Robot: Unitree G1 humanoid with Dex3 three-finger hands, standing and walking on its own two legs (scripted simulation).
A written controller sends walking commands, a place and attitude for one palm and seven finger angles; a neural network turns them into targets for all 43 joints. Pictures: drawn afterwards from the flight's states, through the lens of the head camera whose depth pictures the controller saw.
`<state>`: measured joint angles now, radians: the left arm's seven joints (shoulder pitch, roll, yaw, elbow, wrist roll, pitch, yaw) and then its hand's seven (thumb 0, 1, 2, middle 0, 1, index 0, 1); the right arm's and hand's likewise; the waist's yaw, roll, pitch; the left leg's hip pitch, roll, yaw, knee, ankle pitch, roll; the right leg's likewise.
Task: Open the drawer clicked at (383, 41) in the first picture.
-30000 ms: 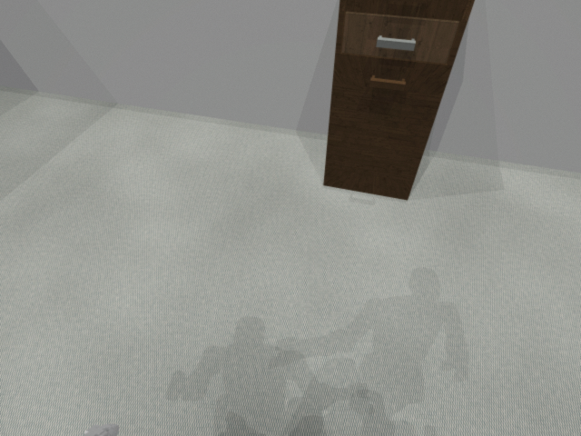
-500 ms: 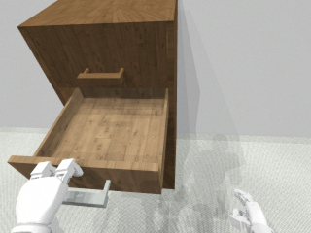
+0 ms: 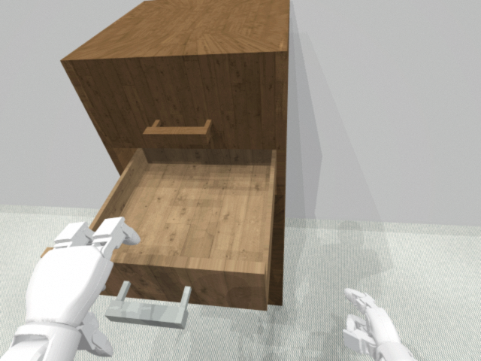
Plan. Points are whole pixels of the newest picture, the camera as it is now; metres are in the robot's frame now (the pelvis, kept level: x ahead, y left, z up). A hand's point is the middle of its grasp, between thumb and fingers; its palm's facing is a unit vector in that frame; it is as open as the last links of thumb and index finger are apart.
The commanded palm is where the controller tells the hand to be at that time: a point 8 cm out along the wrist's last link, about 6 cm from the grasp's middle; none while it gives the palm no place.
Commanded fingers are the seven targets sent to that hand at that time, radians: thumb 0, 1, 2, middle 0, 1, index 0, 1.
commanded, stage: lift the hand off the handle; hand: left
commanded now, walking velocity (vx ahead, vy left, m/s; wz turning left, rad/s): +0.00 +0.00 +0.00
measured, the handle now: (151, 301) +0.21 +0.20 +0.00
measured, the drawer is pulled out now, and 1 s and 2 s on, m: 0.30 0.30 0.30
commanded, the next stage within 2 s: draw the hand back to the body in 0.22 s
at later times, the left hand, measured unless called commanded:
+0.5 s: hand (99, 285) +0.16 +0.21 +0.14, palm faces +0.10 -0.12 -0.99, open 13.8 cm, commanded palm +0.13 +0.22 +0.20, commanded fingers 0.00 -0.50 0.30 -0.30 -1.20 -0.30 -1.20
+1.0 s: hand (104, 278) +0.17 +0.21 +0.14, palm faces +0.20 -0.56 -0.80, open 13.8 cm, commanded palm +0.13 +0.24 +0.19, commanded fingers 0.00 -0.32 0.38 -0.29 -1.09 -0.29 -1.09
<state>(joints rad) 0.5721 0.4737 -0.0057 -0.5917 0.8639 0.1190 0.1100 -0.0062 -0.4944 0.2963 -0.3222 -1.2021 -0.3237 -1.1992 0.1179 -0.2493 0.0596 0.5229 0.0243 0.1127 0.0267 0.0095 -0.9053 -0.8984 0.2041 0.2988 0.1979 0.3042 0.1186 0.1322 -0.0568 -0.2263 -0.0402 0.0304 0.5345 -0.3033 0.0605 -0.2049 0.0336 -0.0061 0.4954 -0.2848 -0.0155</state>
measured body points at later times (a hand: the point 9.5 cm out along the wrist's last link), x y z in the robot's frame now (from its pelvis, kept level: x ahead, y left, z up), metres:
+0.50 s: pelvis -0.01 -0.02 +0.00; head -0.02 -0.06 +0.45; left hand +0.15 +0.21 +0.19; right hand +0.23 -0.21 -0.08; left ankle -0.01 +0.07 -0.74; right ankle -0.01 -0.11 -0.74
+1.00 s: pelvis +0.00 -0.02 +0.00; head +0.00 -0.06 +0.45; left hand +0.16 +0.24 +0.19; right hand +0.23 -0.22 -0.08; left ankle -0.01 +0.07 -0.74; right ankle -0.01 -0.11 -0.74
